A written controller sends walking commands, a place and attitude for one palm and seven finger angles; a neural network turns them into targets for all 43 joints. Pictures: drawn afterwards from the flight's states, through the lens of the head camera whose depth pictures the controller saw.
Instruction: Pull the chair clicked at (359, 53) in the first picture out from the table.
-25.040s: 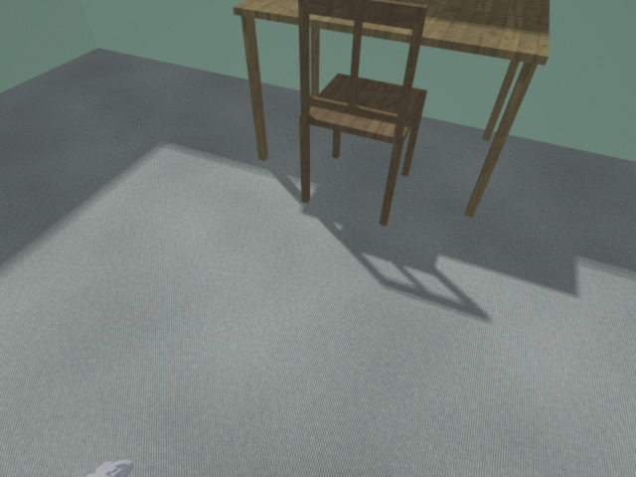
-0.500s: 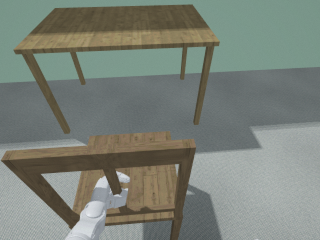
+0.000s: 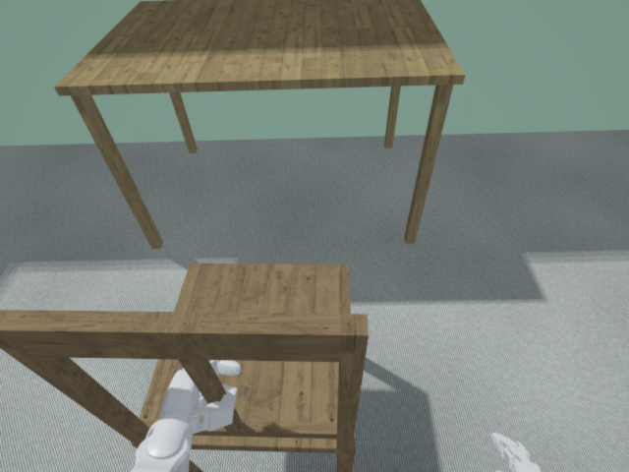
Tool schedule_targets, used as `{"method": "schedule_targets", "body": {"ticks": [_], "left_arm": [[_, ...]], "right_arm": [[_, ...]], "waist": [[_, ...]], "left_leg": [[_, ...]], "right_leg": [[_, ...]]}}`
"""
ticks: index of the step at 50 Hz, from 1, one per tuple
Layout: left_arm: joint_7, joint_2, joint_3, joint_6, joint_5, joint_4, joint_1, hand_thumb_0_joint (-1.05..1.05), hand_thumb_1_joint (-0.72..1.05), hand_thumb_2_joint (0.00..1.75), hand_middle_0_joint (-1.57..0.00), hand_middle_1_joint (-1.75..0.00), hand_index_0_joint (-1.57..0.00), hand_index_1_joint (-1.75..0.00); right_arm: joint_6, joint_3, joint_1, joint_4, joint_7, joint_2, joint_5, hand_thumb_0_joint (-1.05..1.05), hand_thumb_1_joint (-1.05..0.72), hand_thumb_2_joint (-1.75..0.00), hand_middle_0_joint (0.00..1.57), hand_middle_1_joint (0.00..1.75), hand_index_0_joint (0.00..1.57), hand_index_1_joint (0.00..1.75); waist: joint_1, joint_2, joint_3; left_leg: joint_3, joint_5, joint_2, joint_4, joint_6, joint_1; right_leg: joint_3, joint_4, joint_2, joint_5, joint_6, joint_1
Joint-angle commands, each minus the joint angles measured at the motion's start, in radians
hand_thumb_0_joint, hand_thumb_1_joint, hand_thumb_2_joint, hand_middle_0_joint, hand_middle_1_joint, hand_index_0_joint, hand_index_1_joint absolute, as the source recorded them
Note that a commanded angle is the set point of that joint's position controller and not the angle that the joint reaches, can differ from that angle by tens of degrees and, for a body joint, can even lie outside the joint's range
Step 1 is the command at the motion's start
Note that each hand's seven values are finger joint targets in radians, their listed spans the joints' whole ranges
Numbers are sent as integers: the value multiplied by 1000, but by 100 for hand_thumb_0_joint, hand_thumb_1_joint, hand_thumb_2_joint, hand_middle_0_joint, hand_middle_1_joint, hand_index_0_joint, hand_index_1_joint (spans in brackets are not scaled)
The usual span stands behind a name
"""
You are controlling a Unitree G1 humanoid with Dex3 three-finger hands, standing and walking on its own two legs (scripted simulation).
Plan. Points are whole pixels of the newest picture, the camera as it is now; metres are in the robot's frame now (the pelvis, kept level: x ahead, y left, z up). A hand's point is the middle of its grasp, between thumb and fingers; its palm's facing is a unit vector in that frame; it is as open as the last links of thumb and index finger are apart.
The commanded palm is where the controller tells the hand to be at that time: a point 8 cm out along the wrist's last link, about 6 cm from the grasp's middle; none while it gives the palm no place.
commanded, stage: stop walking, hand still on the chair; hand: left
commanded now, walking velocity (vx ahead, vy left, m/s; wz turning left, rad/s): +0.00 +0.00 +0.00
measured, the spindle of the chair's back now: (215, 395) +0.24 +0.17 -0.08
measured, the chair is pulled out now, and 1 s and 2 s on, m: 0.68 0.68 0.68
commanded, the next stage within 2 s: open the thumb and straighten the fingers in 0.20 s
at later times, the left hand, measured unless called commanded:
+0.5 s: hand (221, 400) +0.23 +0.16 -0.08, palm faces +0.01 -0.99 -0.14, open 6.9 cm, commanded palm +0.21 +0.21 -0.06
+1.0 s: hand (212, 390) +0.25 +0.18 -0.08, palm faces +0.06 -0.98 -0.18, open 16.8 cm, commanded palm +0.22 +0.22 -0.06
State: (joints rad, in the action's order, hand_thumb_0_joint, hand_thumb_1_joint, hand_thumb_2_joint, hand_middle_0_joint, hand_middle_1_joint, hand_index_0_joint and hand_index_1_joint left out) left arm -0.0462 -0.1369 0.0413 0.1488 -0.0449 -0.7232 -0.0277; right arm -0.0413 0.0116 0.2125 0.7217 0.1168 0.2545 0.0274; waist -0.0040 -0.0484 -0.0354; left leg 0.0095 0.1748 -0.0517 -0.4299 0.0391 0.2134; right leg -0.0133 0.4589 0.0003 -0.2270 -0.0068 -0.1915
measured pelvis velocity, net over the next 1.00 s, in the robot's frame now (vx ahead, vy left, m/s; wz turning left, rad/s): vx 0.04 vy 0.02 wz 0.05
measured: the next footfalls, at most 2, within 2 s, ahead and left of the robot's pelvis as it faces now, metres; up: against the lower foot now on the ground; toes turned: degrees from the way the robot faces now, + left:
none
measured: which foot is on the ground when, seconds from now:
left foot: down 0.00-1.00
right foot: down 0.00-1.00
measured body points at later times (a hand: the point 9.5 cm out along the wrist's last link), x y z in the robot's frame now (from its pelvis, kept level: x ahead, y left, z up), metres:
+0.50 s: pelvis +0.00 +0.01 -0.01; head +0.02 +0.00 +0.44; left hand +0.23 +0.21 -0.06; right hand +0.15 -0.23 -0.11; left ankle +0.04 +0.15 -0.74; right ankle +0.02 -0.11 -0.74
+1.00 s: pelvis +0.04 +0.02 -0.04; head +0.09 +0.00 +0.41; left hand +0.24 +0.23 -0.07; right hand +0.23 -0.22 -0.12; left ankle +0.04 +0.15 -0.74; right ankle +0.02 -0.11 -0.74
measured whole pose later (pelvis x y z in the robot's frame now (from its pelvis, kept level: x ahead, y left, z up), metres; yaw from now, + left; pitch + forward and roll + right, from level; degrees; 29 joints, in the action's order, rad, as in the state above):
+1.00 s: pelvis +0.04 +0.02 -0.04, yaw +3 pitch +10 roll +0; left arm -0.04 -0.18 0.03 -0.18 -0.07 -0.07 -0.32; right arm -0.13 0.02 0.23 0.52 0.08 0.25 0.03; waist 0.03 -0.05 0.11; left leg -0.03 0.42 -0.01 -0.86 0.02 0.61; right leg -0.05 0.85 -0.04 -0.48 0.02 -0.55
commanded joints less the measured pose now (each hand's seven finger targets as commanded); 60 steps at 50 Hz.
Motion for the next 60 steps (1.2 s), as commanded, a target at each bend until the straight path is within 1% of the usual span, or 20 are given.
{"method": "schedule_targets", "body": {"ticks": [1, 14, 15, 16, 17, 18, 19, 22, 26, 27, 33, 35, 40, 41, 45, 48, 49, 54, 57, 60], "left_arm": [[-31, -136, -24, 8, 28, 170, 190, 0, 90, 90, -50, -145, -50, -145], [-38, -154, -37, -10, 27, 184, 161, 0, 90, 90, -50, -145, -50, -145], [-46, -218, -90, -2, 29, 270, 177, 0, 90, 90, -50, -145, -50, -145], [-8, -99, -16, -49, -41, 213, 53, 0, 78, 84, -50, -145, -50, -145], [7, -140, -53, -45, -47, 283, 105, 0, 66, 78, -50, -145, -50, -145], [17, -127, -35, -49, -45, 286, 100, 0, 54, 73, -50, -145, -50, -145], [16, -166, -67, -39, -49, 365, 119, 0, 42, 67, -50, -145, -50, -145], [15, -159, -53, -47, -24, 497, 71, 0, 5, 49, -50, -145, -50, -145], [-3, -117, -20, -98, -18, 554, 38, 0, -43, 26, -47, -138, -47, -138], [-10, -188, -104, -117, -23, 513, -3, 0, -55, 20, -45, -130, -45, -130], [2, -87, -4, -179, -40, 670, -45, 0, -55, 20, -30, -87, -30, -87], [2, -113, -31, -185, -41, 718, -123, 0, -55, 20, -25, -73, -25, -73], [-7, -125, -40, -230, -18, 777, -218, 0, -55, 20, -13, -36, -13, -36], [-13, -175, -83, -241, -11, 754, -141, 0, -55, 20, -10, -29, -10, -29], [-6, -142, -62, -267, -6, 813, -219, 0, -55, 20, 0, 0, 0, 0], [5, -124, -43, -274, -23, 888, -267, 0, -55, 20, 0, 0, 0, 0], [7, -129, -55, -279, -30, 882, -302, 0, -55, 20, 0, 0, 0, 0], [27, -125, -31, -293, -25, 893, -304, 0, -55, 20, 0, 0, 0, 0], [20, -210, -116, -287, -21, 936, -298, 0, -55, 20, 0, 0, 0, 0], [18, -191, -106, -283, -22, 982, -400, 0, -55, 20, 0, 0, 0, 0]], "right_arm": [[-25, -22, -77, -134, 6, 74, 3, 0, -90, -90, 20, 30, 20, 30], [12, -15, -92, -155, 14, 76, 5, 0, -90, -90, 20, 30, 20, 30], [12, -17, -98, -167, 13, 80, 4, 0, -90, -90, 20, 30, 20, 30], [-14, -27, -102, -180, -25, 112, 40, 0, -90, -90, 20, 30, 20, 30], [-25, -26, -122, -196, -39, 123, 43, 0, -90, -90, 20, 30, 20, 30], [-30, -26, -127, -202, -43, 120, 41, 0, -90, -90, 20, 30, 20, 30], [-43, -31, -131, -216, -49, 120, 43, 0, -90, -90, 20, 30, 20, 30], [-76, -32, -117, -247, -61, 109, 30, 0, -90, -90, 20, 30, 20, 30], [-102, -34, -102, -271, -61, 116, 26, 0, -90, -90, 20, 30, 20, 30], [-105, -41, -92, -265, -56, 129, 24, 0, -90, -90, 20, 30, 20, 30], [-144, -41, -70, -301, -41, 129, 19, 0, -90, -90, 20, 30, 20, 30], [-156, -48, -48, -303, -36, 134, 15, 0, -90, -90, 20, 30, 20, 30], [-157, -47, -29, -318, -33, 126, 10, 0, -90, -90, 20, 30, 20, 30], [-147, -45, -19, -305, -30, 135, 9, 0, -90, -90, 20, 30, 20, 30], [-138, -43, -17, -339, -28, 119, 6, 0, -90, -90, 20, 30, 20, 30], [-141, -46, -10, -352, -24, 115, 5, 0, -90, -90, 20, 30, 20, 30], [-140, -48, -5, -352, -23, 114, 5, 0, -90, -90, 20, 30, 20, 30], [-135, -48, -2, -355, -11, 122, 5, 0, -90, -90, 20, 30, 20, 30], [-130, -50, -7, -356, -2, 120, 5, 0, -90, -90, 20, 30, 20, 30], [-133, -53, -15, -365, 2, 104, 6, 0, -90, -90, 20, 30, 20, 30]], "waist": [[20, 82, 164], [10, 37, 127], [3, 29, 130], [61, 143, 79], [41, 184, 74], [47, 140, 63], [42, 82, 97], [32, -44, 197], [44, 26, 234], [34, 63, 241], [51, 61, 312], [37, 66, 352], [35, 65, 321], [51, 69, 296], [31, 20, 318], [37, 7, 376], [36, 48, 377], [59, 84, 321], [40, 57, 331], [24, 26, 373]], "left_leg": [[-45, -143, -56, -6, -64, -140], [-65, -77, -55, 37, -72, -142], [-69, -73, -56, 40, -72, -134], [-27, 60, -9, 20, -67, 3], [-26, 120, -2, 4, -70, 76], [-24, 149, 1, -2, -70, 95], [-20, 178, 11, -21, -71, 102], [-16, 163, 24, -80, -66, 117], [-35, 161, 19, -135, -65, 163], [-35, 158, 19, -152, -64, 183], [-44, 49, 18, -224, -61, 186], [-44, -24, 19, -253, -59, 179], [-42, -97, 22, -297, -56, 212], [-43, -78, 25, -307, -56, 233], [-34, -122, 30, -331, -57, 230], [-36, -201, 28, -361, -57, 206], [-37, -209, 26, -371, -58, 212], [-38, -135, 32, -394, -64, 266], [-38, -101, 36, -394, -64, 277], [-34, -141, 37, -401, -63, 259]], "right_leg": [[98, -119, -136, 239, -10, -34], [67, -151, -116, 40, -8, -72], [71, -152, -117, 34, -8, -64], [-26, -72, -76, -44, 0, -108], [-27, -44, -69, -78, -2, -121], [-28, -38, -71, -100, -6, -129], [-17, -24, -69, -127, -5, -141], [-19, 47, -58, -112, -15, -168], [-38, 110, -47, -113, -8, -232], [-33, 120, -44, -109, -7, -239], [-55, 198, -44, -12, -5, -271], [-57, 225, -45, 54, -5, -263], [-63, 268, -46, 129, -3, -287], [-60, 270, -44, 125, -1, -313], [-59, 291, -49, 164, -6, -296], [-58, 304, -52, 242, -6, -269], [-61, 308, -51, 263, -2, -267], [-65, 313, -49, 233, 7, -314], [-62, 316, -49, 193, 1, -308], [-59, 325, -53, 226, -4, -283]]}}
